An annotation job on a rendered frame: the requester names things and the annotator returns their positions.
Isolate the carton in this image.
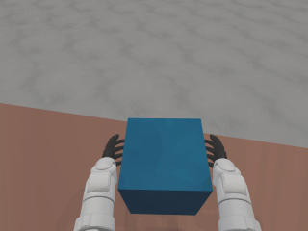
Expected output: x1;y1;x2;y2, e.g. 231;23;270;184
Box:
117;117;213;216

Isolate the right robot hand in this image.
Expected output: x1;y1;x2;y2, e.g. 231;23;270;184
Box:
204;134;227;168

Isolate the left robot forearm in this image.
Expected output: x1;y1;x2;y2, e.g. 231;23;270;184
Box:
73;157;117;231

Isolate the left robot hand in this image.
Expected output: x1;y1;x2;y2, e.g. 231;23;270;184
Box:
102;134;125;166

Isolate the right robot forearm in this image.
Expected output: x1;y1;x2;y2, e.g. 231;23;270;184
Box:
212;158;262;231

